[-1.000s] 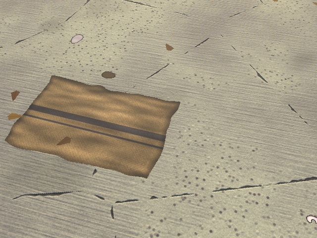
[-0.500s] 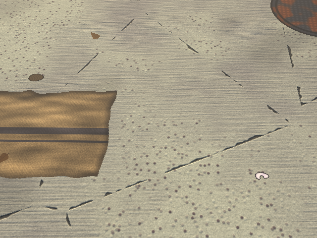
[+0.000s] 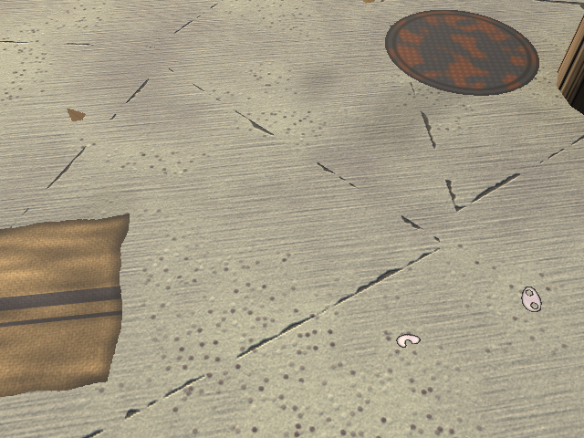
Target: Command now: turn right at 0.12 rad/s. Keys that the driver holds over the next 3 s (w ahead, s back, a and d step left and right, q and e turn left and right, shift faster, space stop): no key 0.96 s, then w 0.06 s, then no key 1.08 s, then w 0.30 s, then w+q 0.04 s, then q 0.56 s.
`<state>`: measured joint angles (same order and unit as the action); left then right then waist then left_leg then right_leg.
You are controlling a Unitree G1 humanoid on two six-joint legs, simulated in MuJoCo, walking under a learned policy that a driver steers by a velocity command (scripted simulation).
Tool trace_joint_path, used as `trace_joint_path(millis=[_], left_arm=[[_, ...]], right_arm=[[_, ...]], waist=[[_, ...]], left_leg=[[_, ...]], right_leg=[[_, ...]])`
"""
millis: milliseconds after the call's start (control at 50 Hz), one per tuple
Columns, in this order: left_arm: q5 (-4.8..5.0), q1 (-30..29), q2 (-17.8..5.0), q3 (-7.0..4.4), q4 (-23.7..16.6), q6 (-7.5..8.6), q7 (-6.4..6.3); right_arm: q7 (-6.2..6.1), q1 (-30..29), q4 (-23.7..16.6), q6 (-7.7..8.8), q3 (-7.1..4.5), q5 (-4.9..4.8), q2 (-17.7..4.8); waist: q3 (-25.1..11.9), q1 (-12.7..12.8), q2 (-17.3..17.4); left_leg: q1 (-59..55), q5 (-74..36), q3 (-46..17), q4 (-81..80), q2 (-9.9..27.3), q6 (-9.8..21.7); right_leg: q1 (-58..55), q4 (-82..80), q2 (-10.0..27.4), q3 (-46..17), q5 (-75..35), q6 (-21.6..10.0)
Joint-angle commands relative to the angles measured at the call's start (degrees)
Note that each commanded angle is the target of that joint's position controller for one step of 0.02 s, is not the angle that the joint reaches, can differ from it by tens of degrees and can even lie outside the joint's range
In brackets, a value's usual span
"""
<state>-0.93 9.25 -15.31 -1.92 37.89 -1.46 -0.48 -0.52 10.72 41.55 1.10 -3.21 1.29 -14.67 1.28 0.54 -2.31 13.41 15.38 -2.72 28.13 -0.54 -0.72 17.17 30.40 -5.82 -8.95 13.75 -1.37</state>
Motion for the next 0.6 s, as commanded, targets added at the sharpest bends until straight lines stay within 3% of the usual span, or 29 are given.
trace_joint_path(millis=[20,80,220,600], left_arm=[[-0.46,-0.9,-6.5,-2.20,-3.5,0.55,-0.19],[0.10,0.3,-5.8,-2.14,-3.1,0.30,0.14],[0.24,0.8,-4.7,-2.11,-2.0,1.29,-0.01],[0.39,2.0,-3.6,-2.26,-0.8,1.20,-1.30]], right_arm=[[0.14,-3.7,-4.3,1.25,-1.11,-0.19,-6.8],[-0.16,-2.8,-4.3,1.60,-0.92,-0.21,-7.0],[-0.48,-0.7,-4.6,0.99,-0.44,-0.62,-5.7],[-0.12,0.4,-2.0,1.18,-0.03,-0.85,-4.4]], waist=[[-4.0,1.0,10.6],[-1.7,0.7,7.6],[-2.9,-0.9,1.5],[-2.1,-0.5,2.2]], left_leg=[[-0.7,-6.1,-9.4,-7.8,8.8,5.5],[0.1,-2.9,-5.8,-5.9,6.1,3.0],[-2.8,-6.6,-3.5,-2.0,3.8,2.7],[-1.4,-6.4,-3.0,-3.0,2.7,2.4]], right_leg=[[-3.7,-2.1,4.0,-0.8,-0.5,1.3],[-2.9,-3.4,4.9,-1.9,-3.8,-0.4],[-2.2,-4.0,5.8,-3.5,-7.7,-0.7],[-5.5,-3.4,6.2,-3.3,-10.6,0.0]])
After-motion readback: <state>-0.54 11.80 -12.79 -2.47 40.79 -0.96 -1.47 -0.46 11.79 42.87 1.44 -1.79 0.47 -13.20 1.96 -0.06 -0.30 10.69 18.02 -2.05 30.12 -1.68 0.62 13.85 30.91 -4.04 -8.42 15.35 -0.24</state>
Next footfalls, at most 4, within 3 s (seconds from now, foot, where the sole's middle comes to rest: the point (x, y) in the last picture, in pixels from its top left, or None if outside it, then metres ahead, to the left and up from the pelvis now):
2.42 right None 0.11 -0.11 -0.77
2.84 left None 0.32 0.10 -0.77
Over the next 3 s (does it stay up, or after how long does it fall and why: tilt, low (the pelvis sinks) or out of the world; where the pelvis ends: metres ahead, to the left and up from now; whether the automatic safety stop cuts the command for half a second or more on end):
stays up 0.22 0.00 0.00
